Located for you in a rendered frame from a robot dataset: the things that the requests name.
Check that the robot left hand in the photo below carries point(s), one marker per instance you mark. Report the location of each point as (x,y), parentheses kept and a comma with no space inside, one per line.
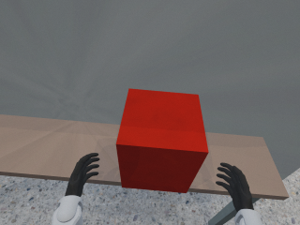
(80,174)

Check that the carton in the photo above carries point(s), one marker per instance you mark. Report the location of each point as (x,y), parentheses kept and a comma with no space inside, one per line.
(161,143)

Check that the robot right hand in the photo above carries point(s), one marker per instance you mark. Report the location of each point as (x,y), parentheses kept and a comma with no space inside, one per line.
(238,186)

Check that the left robot forearm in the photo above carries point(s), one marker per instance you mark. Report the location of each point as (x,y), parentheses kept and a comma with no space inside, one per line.
(69,211)

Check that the right robot forearm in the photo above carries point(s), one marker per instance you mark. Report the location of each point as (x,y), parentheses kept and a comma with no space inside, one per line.
(248,217)

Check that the table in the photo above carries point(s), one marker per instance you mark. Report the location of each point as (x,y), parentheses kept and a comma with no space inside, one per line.
(45,148)

